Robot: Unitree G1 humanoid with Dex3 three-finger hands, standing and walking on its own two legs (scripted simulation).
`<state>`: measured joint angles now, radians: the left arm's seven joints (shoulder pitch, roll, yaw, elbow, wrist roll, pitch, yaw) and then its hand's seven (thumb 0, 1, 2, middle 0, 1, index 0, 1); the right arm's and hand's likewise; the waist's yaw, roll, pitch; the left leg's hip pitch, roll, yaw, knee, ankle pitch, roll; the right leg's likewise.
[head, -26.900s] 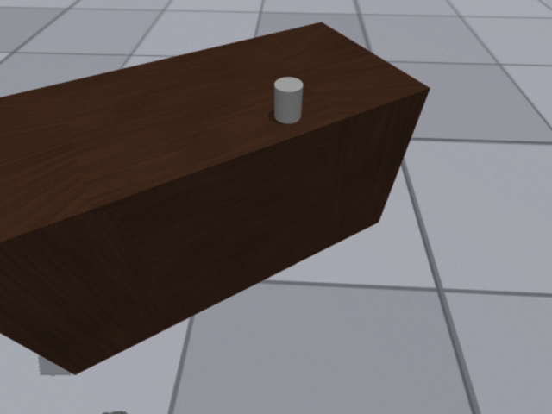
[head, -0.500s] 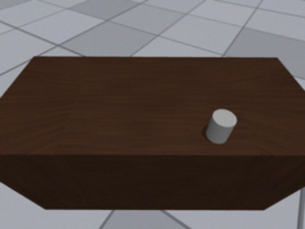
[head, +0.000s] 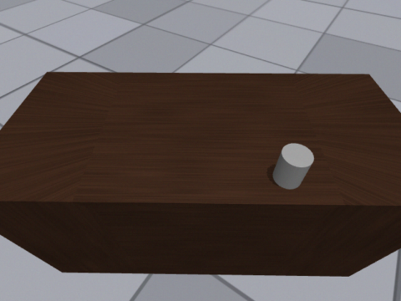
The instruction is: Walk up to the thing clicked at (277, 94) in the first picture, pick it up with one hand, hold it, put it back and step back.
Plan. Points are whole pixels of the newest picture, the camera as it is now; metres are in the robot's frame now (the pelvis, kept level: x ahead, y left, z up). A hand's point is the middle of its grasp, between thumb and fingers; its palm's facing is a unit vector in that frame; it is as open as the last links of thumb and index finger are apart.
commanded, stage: stand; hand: right
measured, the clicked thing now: (291, 166) +0.44 -0.21 -0.03
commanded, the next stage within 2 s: none
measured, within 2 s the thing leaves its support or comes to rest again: neither
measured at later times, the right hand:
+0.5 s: hand out of the picture +0.08 -0.26 -0.16, palm faces -0.03 +0.94 -0.35, open 7.4 cm
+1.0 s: hand out of the picture +0.08 -0.25 -0.15, palm faces -0.02 +0.94 -0.35, open 7.4 cm
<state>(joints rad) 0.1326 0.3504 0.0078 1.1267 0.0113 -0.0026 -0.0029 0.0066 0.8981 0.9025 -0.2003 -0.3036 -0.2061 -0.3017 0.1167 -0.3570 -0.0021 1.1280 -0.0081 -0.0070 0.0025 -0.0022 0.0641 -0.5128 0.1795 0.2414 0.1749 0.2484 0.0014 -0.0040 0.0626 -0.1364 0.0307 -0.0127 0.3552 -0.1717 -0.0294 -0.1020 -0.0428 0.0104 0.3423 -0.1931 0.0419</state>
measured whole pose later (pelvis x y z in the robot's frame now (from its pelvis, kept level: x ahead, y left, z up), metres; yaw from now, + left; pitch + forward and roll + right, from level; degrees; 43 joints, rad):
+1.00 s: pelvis +0.01 +0.00 +0.00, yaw +1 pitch -3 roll +0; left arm 0.13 0.35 0.01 1.11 0.01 -0.01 0.00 0.01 0.90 0.90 -0.20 -0.30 -0.21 -0.30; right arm 0.11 -0.35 -0.01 1.12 -0.01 -0.01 0.00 0.01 -0.91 -0.89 0.21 0.29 0.20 0.30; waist 0.00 -0.01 0.06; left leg -0.13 0.03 -0.02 0.35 -0.18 -0.03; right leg -0.08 -0.05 0.00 0.32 -0.19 0.04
